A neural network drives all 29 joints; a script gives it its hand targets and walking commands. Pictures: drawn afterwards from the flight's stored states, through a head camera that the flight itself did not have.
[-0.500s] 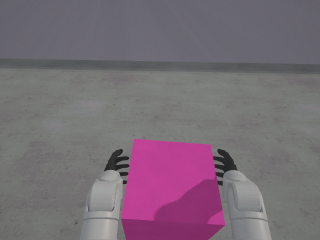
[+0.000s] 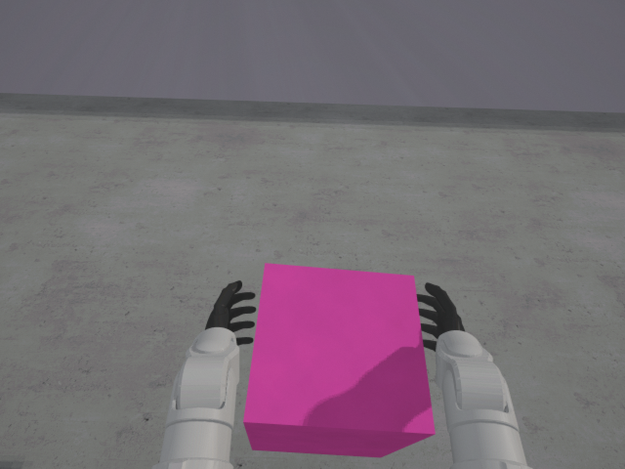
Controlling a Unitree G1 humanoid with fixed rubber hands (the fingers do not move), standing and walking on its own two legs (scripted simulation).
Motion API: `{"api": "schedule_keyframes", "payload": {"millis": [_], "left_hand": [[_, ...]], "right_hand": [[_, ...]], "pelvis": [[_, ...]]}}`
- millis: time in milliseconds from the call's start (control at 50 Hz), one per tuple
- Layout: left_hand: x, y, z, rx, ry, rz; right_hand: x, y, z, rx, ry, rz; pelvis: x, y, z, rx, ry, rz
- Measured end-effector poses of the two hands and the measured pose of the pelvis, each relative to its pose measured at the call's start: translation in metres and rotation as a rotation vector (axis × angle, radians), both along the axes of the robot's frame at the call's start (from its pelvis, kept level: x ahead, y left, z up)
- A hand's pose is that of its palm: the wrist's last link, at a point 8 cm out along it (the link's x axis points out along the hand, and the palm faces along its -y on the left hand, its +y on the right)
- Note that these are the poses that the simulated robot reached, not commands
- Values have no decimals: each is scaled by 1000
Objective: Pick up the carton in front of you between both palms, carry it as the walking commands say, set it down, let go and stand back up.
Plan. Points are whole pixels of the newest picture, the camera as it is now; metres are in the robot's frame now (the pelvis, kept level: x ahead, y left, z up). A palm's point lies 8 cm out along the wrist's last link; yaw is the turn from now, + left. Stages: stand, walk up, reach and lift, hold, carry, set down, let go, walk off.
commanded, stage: hold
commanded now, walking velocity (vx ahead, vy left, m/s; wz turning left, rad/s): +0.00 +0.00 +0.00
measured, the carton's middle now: (327, 368) +0.30 +0.00 -0.06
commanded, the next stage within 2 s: set down in 0.86 s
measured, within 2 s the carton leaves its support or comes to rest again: neither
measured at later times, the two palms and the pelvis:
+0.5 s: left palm (219, 345) +0.27 +0.14 +0.04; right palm (456, 350) +0.27 -0.16 +0.05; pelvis -0.02 +0.00 +0.00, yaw -1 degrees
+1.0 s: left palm (220, 332) +0.29 +0.14 +0.04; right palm (451, 343) +0.28 -0.15 +0.05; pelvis -0.01 +0.01 +0.00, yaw -2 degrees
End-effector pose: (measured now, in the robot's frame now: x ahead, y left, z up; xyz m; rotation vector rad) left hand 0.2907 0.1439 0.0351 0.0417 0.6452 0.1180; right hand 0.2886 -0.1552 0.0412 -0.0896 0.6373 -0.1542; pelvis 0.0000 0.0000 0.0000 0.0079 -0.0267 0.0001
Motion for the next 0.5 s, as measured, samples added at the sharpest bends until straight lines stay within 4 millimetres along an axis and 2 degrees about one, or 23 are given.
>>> {"api": "schedule_keyframes", "payload": {"millis": [160, 500], "left_hand": [[-7, -7, 0, -1, 21, -2], [-18, -3, 9, -1, -12, 12]], "right_hand": [[-9, -5, 5, -3, 21, -14], [-20, -2, 9, 19, -12, -22]], "pelvis": [[-8, -4, 1, -1, -65, -13], [-23, -2, -1, -3, -111, -11]]}}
